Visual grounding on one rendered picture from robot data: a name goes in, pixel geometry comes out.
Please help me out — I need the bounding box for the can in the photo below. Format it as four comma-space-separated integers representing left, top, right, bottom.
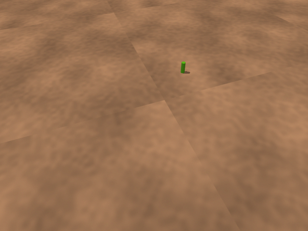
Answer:
181, 62, 185, 73

